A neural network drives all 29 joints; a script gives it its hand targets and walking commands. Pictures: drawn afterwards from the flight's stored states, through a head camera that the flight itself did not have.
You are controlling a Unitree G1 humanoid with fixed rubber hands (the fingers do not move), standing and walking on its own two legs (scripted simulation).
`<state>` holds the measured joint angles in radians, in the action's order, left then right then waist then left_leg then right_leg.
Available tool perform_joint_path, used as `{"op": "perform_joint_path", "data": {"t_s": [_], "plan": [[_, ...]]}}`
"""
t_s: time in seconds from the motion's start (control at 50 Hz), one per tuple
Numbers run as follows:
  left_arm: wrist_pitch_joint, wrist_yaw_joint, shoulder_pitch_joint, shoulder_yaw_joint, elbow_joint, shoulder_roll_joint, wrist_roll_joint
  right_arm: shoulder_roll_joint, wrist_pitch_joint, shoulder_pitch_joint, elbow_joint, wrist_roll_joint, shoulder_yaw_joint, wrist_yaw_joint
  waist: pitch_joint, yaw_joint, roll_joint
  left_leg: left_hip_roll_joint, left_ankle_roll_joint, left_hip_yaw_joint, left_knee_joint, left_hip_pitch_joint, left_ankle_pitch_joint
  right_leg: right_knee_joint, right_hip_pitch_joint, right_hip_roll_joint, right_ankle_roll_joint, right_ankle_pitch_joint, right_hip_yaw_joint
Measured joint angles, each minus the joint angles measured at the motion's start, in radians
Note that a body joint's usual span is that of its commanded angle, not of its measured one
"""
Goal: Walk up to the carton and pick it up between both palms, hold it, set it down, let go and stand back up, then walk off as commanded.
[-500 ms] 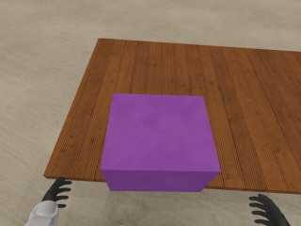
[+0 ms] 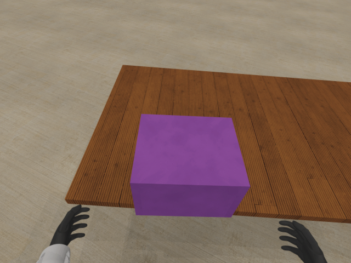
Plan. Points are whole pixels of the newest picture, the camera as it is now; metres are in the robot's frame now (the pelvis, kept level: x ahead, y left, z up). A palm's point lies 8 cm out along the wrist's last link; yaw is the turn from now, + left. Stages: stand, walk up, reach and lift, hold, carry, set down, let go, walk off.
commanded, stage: reach and lift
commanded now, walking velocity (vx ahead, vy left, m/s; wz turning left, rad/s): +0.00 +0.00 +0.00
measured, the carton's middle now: (185, 164) +0.38 -0.01 +0.00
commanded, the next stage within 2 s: none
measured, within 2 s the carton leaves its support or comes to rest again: neither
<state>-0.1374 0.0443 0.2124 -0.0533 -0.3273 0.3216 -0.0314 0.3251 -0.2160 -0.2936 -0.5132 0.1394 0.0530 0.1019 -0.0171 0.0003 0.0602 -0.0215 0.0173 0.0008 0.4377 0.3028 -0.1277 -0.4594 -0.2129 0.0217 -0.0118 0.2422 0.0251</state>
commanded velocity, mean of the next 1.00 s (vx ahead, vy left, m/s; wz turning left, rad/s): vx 0.00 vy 0.00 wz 0.00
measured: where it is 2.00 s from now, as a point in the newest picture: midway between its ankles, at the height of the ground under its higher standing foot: outside the picture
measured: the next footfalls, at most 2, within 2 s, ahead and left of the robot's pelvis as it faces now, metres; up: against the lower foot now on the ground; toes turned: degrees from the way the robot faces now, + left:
right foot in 0.44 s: -0.03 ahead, -0.07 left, +0.00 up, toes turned -10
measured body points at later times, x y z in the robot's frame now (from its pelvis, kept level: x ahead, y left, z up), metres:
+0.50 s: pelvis -0.03 +0.06 +0.00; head -0.03 +0.08 +0.45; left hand +0.22 +0.20 -0.02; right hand +0.15 -0.26 +0.05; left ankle +0.07 +0.10 -0.74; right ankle -0.07 -0.07 -0.74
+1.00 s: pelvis -0.03 +0.03 +0.00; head -0.04 +0.05 +0.45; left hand +0.27 +0.18 +0.04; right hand +0.19 -0.27 +0.08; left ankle +0.06 +0.09 -0.74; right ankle -0.07 -0.07 -0.74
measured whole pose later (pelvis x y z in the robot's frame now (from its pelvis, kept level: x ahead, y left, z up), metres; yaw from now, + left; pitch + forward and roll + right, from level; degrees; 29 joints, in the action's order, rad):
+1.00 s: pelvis -0.03 +0.03 +0.00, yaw -12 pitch -1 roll +1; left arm -0.20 0.22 0.13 0.01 -0.02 0.16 -0.05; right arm 0.42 -0.02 -0.02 -0.29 0.39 0.04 0.22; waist -0.04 0.00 0.06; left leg -0.03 0.04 0.10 0.38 0.28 -0.16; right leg -0.44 -0.16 0.03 -0.03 0.27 0.03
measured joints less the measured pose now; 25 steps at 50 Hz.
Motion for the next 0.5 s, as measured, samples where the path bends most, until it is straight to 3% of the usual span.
{"op": "perform_joint_path", "data": {"t_s": [0.2, 0.24, 0.28, 0.34, 0.38, 0.44, 0.5], "plan": [[-0.101, 0.021, 0.02, 0.069, 0.197, -0.003, -0.016, 0.0, 0.171, -0.029, 0.237, 0.109, 0.0, 0.011, -0.04, 0.0, 0.002, -0.033, 0.001, 0.014, 0.0, -0.034, -0.011, 0.0, 0.0, -0.049, -0.021, 0.0, 0.0], [-0.109, 0.049, 0.02, 0.078, 0.23, -0.01, -0.016, 0.001, 0.197, -0.02, 0.243, 0.119, 0.0, 0.04, -0.039, 0.0, 0.001, -0.032, 0.018, 0.033, 0.0, -0.047, -0.035, 0.001, 0.0, -0.059, -0.026, 0.0, 0.0], [-0.109, 0.085, 0.02, 0.106, 0.235, -0.04, -0.016, 0.008, 0.224, -0.016, 0.241, 0.12, 0.007, 0.086, -0.043, 0.0, -0.02, -0.018, 0.036, 0.041, -0.001, -0.05, -0.094, 0.001, 0.003, -0.034, -0.021, -0.019, -0.001], [-0.108, 0.115, 0.02, 0.165, 0.235, -0.1, -0.016, 0.037, 0.234, 0.002, 0.227, 0.122, 0.023, 0.144, -0.043, 0.0, -0.046, -0.004, 0.018, 0.04, -0.027, -0.049, -0.162, 0.001, 0.022, 0.014, -0.021, -0.064, -0.001], [-0.108, 0.126, 0.02, 0.196, 0.235, -0.131, -0.016, 0.059, 0.234, 0.03, 0.225, 0.13, 0.036, 0.162, -0.033, 0.0, -0.047, -0.004, -0.008, 0.046, -0.051, -0.048, -0.144, 0.001, 0.04, 0.024, -0.021, -0.067, 0.0], [-0.098, 0.139, 0.02, 0.202, 0.236, -0.153, -0.016, 0.091, 0.218, 0.11, 0.226, 0.142, 0.048, 0.167, -0.003, 0.0, -0.04, -0.005, -0.014, 0.076, -0.055, -0.033, -0.048, 0.01, 0.053, 0.02, -0.021, -0.067, 0.001], [-0.069, 0.149, 0.02, 0.168, 0.238, -0.153, -0.016, 0.097, 0.183, 0.159, 0.226, 0.162, 0.047, 0.16, 0.014, 0.0, -0.016, -0.014, 0.02, 0.113, -0.055, -0.022, 0.056, 0.014, 0.054, 0.001, -0.008, 0.014, 0.006]]}}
